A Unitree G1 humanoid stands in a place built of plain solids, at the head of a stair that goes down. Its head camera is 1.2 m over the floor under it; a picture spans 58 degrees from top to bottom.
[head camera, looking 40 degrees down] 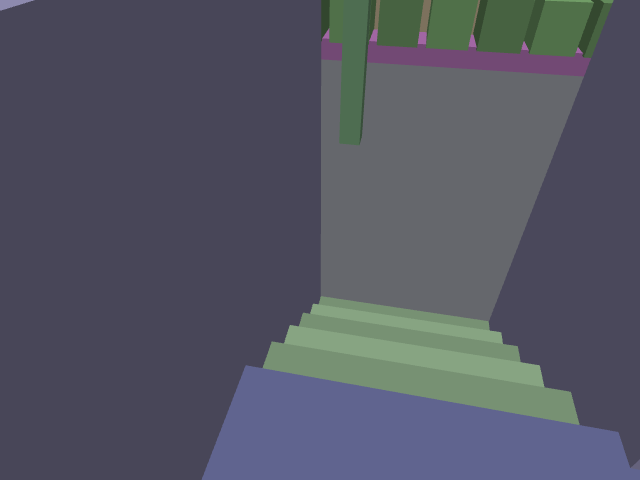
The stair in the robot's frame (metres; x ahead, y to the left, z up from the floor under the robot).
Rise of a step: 0.20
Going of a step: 0.25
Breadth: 1.10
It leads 11 degrees to the right of straight ahead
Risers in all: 6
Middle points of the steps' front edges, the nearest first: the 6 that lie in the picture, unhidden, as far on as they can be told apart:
0.70 -0.30 0.00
0.94 -0.35 -0.20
1.18 -0.40 -0.39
1.42 -0.45 -0.59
1.67 -0.50 -0.79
1.91 -0.55 -0.99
